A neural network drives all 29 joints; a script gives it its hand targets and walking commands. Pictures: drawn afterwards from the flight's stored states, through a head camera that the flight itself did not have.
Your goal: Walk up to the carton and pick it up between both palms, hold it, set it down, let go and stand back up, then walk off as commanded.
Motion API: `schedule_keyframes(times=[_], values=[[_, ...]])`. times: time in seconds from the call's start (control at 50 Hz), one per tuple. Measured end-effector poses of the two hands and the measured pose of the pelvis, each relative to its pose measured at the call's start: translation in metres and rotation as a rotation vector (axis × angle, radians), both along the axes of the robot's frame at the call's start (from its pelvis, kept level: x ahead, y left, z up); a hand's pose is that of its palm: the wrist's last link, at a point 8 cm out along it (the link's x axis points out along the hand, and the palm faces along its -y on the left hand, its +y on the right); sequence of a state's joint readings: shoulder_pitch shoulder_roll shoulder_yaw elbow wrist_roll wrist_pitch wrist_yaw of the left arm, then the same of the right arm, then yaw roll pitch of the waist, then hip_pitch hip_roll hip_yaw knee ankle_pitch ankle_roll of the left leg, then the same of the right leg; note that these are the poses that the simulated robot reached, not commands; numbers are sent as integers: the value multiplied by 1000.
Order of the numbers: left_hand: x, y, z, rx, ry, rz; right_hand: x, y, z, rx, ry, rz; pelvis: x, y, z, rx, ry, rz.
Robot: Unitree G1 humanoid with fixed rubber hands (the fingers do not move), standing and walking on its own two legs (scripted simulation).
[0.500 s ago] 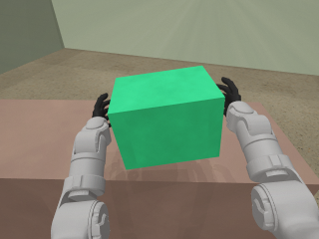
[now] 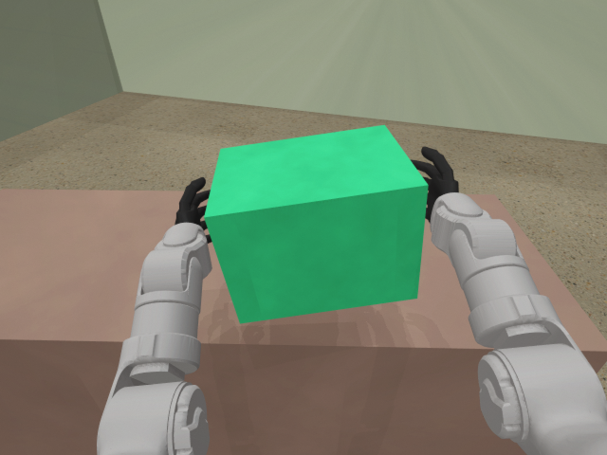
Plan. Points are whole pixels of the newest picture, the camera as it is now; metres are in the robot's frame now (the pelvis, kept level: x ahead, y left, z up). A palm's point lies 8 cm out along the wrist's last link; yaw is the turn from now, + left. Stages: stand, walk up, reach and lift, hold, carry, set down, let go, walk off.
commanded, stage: hold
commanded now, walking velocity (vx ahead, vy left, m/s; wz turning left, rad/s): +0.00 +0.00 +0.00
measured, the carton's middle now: (315, 220) +0.40 +0.02 +0.18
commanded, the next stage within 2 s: set down in 0.20 s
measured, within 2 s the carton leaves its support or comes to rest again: neither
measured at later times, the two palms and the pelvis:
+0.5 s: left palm (191, 222) +0.38 +0.19 +0.19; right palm (438, 201) +0.39 -0.14 +0.21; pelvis +0.00 +0.00 +0.00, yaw +0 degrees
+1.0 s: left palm (210, 235) +0.41 +0.18 +0.14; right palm (433, 215) +0.43 -0.15 +0.17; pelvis +0.03 -0.01 +0.00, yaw +0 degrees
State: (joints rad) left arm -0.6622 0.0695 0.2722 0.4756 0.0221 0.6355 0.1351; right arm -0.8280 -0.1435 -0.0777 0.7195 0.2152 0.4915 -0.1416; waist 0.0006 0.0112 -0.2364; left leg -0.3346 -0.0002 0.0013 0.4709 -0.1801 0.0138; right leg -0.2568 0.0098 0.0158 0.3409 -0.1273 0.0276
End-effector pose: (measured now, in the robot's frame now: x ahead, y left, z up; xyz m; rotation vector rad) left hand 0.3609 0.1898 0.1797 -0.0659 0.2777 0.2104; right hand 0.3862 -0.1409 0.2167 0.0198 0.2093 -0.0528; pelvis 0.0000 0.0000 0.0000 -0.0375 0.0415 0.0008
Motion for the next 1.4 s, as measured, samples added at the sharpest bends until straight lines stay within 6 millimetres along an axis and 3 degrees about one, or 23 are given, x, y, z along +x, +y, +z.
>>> schedule_keyframes(times=[0.32, 0.46, 0.62, 0.82, 1.18, 1.4], values=[[0, 0, 4, -4, -20, 2, 0, 0, 3, 5, -20, -1, 0, 0, 0, 0, -2, 0], [12, 2, 10, -32, -74, -1, 4, 1, 3, 26, -85, -18, 0, -1, 0, 1, -3, 0], [27, 1, -10, -6, -63, 1, 20, 0, -21, 25, -88, -15, 4, -4, 1, 5, -15, 0], [41, -9, -30, 51, -46, -12, 36, -10, -39, 43, -99, -13, 21, -6, 2, 8, -13, 0], [43, -9, -45, 19, -44, 5, 40, -9, -51, -2, -106, 0, 28, -6, 2, 8, -20, 1], [44, -15, -68, -8, -19, 5, 40, -15, -73, -39, -84, -2, 28, -6, 2, 8, -20, 1]])
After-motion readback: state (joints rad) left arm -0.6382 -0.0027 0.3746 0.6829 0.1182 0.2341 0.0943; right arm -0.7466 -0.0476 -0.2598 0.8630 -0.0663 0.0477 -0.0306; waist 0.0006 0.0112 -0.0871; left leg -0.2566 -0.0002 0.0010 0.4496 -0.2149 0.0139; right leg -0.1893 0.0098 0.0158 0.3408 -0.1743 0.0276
